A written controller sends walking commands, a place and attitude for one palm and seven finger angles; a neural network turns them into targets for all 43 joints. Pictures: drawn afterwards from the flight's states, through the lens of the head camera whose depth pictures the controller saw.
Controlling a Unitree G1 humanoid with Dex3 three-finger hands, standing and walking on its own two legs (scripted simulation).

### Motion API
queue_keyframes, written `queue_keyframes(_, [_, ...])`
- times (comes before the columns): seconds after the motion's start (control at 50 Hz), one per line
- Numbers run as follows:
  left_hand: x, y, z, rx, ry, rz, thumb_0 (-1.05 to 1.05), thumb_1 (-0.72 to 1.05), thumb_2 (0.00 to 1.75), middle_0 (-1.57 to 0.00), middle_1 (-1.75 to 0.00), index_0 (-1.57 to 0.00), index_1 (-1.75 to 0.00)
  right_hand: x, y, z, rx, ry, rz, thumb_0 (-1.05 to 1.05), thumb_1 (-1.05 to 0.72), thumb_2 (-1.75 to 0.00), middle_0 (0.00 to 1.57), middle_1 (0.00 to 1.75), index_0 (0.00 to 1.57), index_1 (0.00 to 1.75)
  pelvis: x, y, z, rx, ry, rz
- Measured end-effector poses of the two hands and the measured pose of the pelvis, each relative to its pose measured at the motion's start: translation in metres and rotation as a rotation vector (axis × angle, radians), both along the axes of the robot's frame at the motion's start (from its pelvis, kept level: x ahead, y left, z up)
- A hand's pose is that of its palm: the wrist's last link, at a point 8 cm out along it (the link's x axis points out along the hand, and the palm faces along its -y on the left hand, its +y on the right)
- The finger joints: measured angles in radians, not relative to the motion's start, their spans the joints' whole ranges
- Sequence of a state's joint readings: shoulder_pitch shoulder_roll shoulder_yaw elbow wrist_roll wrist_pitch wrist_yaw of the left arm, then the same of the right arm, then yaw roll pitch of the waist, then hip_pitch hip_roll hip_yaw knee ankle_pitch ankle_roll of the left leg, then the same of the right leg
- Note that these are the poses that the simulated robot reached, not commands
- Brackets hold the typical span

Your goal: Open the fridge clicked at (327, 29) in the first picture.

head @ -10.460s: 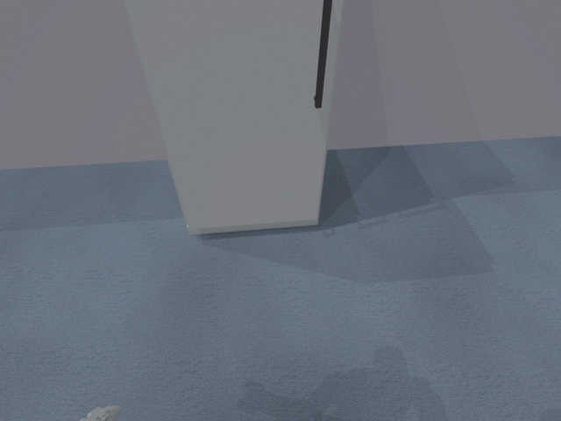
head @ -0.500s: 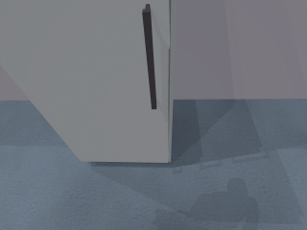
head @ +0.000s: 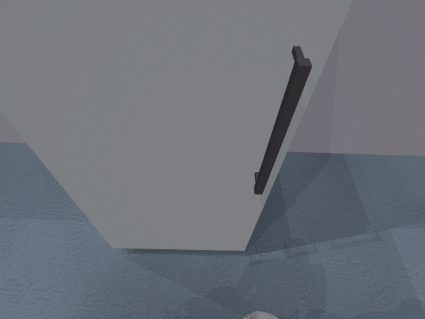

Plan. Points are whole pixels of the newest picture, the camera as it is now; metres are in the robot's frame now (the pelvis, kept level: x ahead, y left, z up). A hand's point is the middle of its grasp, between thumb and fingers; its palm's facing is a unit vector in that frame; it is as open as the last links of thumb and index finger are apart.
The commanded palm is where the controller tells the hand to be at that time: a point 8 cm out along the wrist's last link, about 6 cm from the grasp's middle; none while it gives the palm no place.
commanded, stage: shuffle to correct the standing spot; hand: right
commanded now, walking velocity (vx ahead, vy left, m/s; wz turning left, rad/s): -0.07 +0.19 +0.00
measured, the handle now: (273, 137) +0.43 -0.08 +0.10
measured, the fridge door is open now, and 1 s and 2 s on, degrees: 0 0 0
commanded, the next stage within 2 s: come to a stop and stand still in 1.76 s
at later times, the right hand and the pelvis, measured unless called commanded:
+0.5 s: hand out of the picture +0.08 -0.10 -0.17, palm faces +0.00 +0.97 -0.24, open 7.4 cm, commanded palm none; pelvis +0.01 +0.10 +0.00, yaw +2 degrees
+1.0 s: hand out of the picture -0.03 -0.06 -0.17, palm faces +0.10 +0.97 -0.20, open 7.4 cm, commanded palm none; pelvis -0.09 +0.13 +0.00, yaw -1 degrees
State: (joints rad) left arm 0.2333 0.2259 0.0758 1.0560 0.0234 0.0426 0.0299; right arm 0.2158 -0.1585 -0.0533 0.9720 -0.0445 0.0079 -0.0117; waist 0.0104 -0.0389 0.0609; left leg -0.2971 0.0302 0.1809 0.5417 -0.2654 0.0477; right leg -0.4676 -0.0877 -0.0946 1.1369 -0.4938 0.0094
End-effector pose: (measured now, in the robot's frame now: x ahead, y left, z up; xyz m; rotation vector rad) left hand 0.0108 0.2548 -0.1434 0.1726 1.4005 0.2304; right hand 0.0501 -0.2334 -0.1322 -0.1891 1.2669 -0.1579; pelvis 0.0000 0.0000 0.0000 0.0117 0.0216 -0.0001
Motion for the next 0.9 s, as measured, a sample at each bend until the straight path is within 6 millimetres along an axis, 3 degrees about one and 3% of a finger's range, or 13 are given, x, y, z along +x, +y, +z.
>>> queue_keyframes(0.14, [0.080,0.011,0.016,0.050,-0.157,-0.068,0.01,0.91,0.90,-0.20,-0.30,-0.20,-0.30,-0.003,0.033,-0.030,0.087,0.063,-0.037,0.00,-0.92,-0.90,0.20,0.30,0.20,0.30,0.023,0.021,-0.007,0.038,-0.007,0.000])
queue_keyframes(0.22, [0.094,0.012,0.024,0.057,-0.209,-0.070,0.01,0.91,0.90,-0.20,-0.30,-0.20,-0.30,-0.001,0.045,-0.036,0.111,0.097,-0.030,0.01,-0.92,-0.90,0.20,0.30,0.20,0.30,0.030,0.032,-0.005,0.024,-0.024,0.021])
queue_keyframes(0.32, [0.083,0.026,0.032,0.051,-0.187,-0.048,0.01,0.91,0.90,-0.21,-0.30,-0.20,-0.30,0.010,0.053,-0.019,0.090,0.087,-0.018,0.01,-0.92,-0.90,0.20,0.30,0.20,0.30,0.029,0.048,0.007,0.036,-0.028,0.031])
queue_keyframes(0.42, [0.062,0.059,0.028,0.039,-0.127,-0.030,0.01,0.92,0.90,-0.21,-0.30,-0.20,-0.30,0.018,0.064,-0.007,0.039,0.061,-0.016,0.00,-0.91,-0.90,0.20,0.30,0.20,0.30,0.021,0.074,0.010,0.035,-0.021,0.032])
queue_keyframes(0.54, [0.037,0.114,-0.004,-0.008,-0.089,0.014,0.01,0.91,0.90,-0.21,-0.30,-0.20,-0.30,0.019,0.095,-0.004,-0.042,0.019,0.021,0.00,-0.91,-0.90,0.20,0.30,0.20,0.29,0.010,0.120,-0.008,-0.014,-0.024,0.045])
queue_keyframes(0.62, [0.024,0.142,-0.018,-0.014,-0.072,0.041,0.01,0.91,0.90,-0.21,-0.30,-0.20,-0.30,0.009,0.122,0.003,-0.067,0.015,0.037,0.00,-0.91,-0.90,0.20,0.30,0.20,0.29,-0.005,0.135,-0.010,-0.020,-0.034,0.037])
queue_keyframes(0.78, [-0.009,0.150,-0.004,-0.039,-0.051,0.001,0.01,0.91,0.90,-0.20,-0.30,-0.20,-0.30,-0.007,0.159,0.009,-0.014,-0.066,0.011,0.00,-0.90,-0.90,0.20,0.30,0.20,0.30,-0.032,0.153,0.001,-0.029,-0.033,0.009])
queue_keyframes(0.9, [-0.026,0.140,0.006,-0.027,-0.043,-0.067,0.01,0.91,0.90,-0.20,-0.30,-0.20,-0.30,-0.042,0.154,0.001,0.020,-0.097,-0.037,0.00,-0.91,-0.90,0.20,0.30,0.21,0.30,-0.062,0.148,0.001,-0.024,-0.032,-0.020])
